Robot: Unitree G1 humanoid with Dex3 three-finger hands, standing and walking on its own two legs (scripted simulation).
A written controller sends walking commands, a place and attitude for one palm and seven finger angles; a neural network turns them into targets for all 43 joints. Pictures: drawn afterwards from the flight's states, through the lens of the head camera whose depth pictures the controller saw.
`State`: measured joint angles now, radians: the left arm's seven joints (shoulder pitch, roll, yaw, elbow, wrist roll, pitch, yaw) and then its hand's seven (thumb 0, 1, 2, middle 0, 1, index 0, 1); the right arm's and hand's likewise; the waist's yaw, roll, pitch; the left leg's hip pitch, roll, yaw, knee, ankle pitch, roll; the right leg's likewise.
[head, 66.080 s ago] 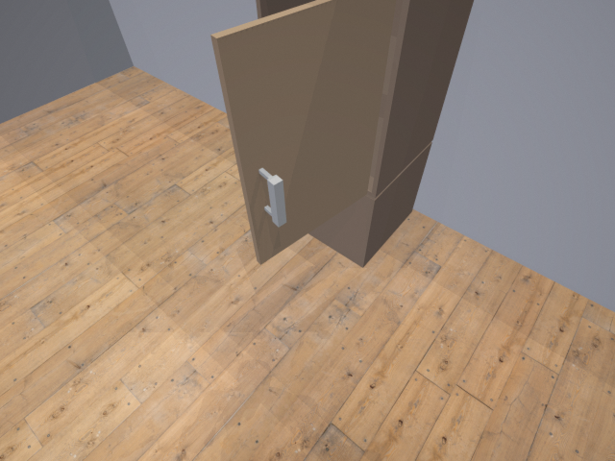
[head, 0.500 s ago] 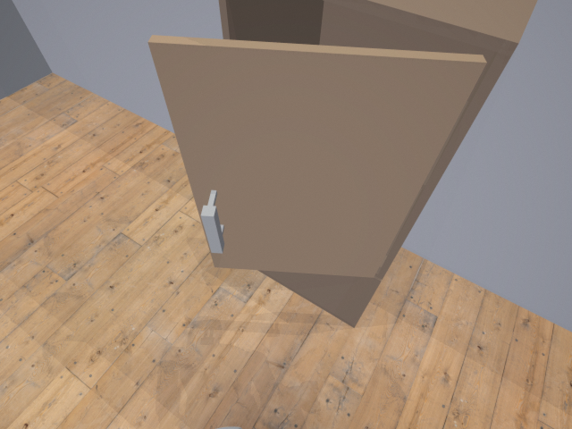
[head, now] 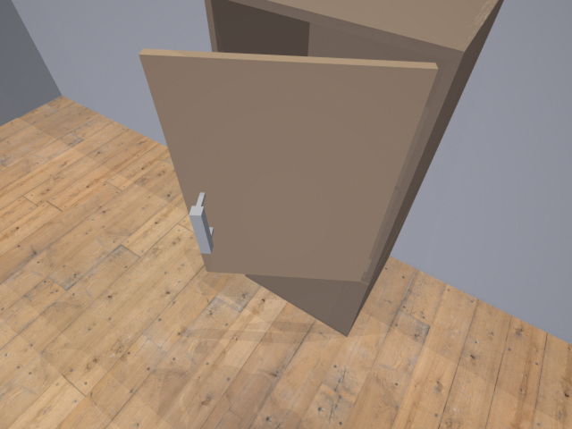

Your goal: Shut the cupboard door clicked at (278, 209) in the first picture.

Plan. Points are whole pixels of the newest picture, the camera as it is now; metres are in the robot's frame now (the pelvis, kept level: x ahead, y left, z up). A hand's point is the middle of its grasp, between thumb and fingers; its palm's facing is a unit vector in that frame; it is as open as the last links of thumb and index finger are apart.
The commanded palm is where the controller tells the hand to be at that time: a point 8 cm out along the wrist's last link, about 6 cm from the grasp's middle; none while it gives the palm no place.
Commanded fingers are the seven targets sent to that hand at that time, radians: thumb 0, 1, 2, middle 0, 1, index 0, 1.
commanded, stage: come to a stop and stand still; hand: left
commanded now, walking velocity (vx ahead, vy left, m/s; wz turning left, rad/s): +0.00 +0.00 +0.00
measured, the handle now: (204, 223) +0.51 +0.21 -0.10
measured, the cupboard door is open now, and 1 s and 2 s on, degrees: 29 29 29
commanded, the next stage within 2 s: look again from close up in 0.56 s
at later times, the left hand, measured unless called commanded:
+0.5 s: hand out of the picture -0.01 +0.25 -0.18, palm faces +0.01 -0.97 -0.24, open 7.3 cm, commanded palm none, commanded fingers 0.00 0.90 0.90 -0.20 -0.30 -0.20 -0.30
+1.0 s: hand out of the picture +0.00 +0.21 -0.18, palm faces -0.02 -0.98 -0.19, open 7.3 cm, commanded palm none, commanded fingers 0.00 0.90 0.90 -0.20 -0.30 -0.20 -0.30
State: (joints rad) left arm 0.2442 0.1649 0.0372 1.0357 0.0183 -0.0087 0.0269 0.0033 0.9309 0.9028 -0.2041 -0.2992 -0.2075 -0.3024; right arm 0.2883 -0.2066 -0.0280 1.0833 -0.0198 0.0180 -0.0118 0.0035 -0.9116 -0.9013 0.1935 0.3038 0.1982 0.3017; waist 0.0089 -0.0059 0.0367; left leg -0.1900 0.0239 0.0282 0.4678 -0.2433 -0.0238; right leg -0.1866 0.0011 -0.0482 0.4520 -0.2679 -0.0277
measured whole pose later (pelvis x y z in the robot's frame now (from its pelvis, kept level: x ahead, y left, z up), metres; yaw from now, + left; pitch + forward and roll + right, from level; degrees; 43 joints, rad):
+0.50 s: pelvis -0.02 +0.06 -0.01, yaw -1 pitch -1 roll +0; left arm 0.29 0.19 0.00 1.06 0.03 0.00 0.03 0.00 0.91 0.90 -0.20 -0.30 -0.20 -0.30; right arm 0.25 -0.19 0.00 1.01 -0.02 -0.02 -0.02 0.01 -0.94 -0.90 0.20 0.30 0.20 0.30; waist 0.02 0.01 0.03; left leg -0.21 -0.05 0.08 0.49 -0.27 0.07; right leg -0.22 -0.08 0.00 0.51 -0.26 0.03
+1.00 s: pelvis -0.02 +0.04 +0.00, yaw -1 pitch -1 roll +0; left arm 0.26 0.17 -0.01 1.09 0.02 -0.01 0.03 0.00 0.91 0.90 -0.20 -0.30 -0.20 -0.30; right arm 0.25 -0.17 0.01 1.10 -0.02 -0.02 -0.02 0.00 -0.91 -0.90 0.20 0.30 0.20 0.30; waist 0.01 -0.02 0.04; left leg -0.18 -0.03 0.07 0.44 -0.25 0.05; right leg -0.20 -0.05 -0.01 0.46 -0.24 0.04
